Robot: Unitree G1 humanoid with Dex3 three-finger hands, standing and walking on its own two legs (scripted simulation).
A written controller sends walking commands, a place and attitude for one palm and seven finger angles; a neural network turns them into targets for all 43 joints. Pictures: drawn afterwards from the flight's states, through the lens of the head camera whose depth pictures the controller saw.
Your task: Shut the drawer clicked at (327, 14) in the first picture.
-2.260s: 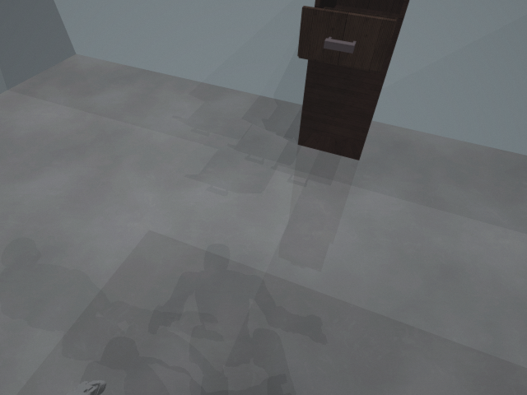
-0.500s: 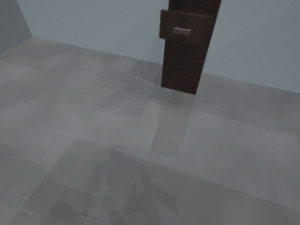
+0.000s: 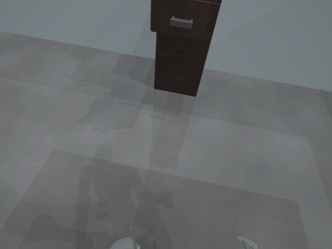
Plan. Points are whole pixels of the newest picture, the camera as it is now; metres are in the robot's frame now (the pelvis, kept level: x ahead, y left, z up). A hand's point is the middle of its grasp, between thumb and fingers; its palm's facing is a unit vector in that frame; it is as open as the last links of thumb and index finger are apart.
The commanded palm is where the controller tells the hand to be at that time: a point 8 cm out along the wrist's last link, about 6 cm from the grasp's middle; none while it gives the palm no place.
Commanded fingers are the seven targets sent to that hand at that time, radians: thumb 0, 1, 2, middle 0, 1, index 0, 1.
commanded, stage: walk to a spot facing it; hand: left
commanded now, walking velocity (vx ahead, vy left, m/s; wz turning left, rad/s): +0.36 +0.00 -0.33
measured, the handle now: (181, 21) +1.11 +0.02 +0.02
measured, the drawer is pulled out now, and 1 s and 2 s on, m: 0.30 0.30 0.30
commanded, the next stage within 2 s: turn to face it in 0.94 s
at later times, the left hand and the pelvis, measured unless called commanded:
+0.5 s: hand (140, 166) +0.38 +0.11 -0.14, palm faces -0.21 -0.96 -0.19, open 7.4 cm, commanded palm none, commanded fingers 0.00 0.90 0.90 -0.20 -0.30 -0.20 -0.30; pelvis +0.21 -0.04 +0.01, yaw -10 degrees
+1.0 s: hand (129, 147) +0.46 +0.16 -0.16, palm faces -0.20 -0.97 -0.12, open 7.4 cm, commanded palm none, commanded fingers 0.00 0.90 0.90 -0.20 -0.30 -0.20 -0.30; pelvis +0.43 -0.01 +0.03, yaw -16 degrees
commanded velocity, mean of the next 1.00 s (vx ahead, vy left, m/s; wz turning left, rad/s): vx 0.32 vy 0.00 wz -0.27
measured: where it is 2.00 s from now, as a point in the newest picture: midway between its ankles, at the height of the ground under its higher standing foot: (175, 187)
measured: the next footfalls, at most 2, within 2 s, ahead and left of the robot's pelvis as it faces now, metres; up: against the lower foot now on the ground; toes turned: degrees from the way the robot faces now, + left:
right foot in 0.44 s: +0.30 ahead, -0.16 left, +0.00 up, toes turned -18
left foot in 0.82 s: +0.50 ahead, +0.06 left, +0.00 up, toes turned -1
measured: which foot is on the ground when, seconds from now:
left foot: down 0.00-0.44, up 0.46-0.80, down 0.82-1.00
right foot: up 0.00-0.42, down 0.44-0.84, up 0.86-1.00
